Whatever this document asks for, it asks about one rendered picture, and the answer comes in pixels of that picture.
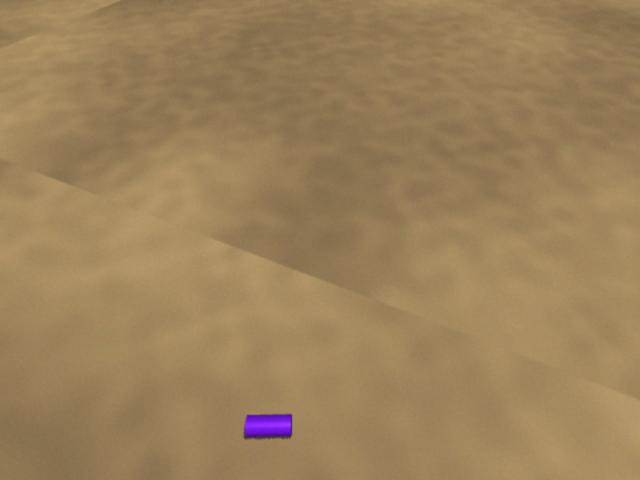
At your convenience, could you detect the can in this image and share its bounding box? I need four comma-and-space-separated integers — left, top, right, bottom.
245, 414, 292, 437

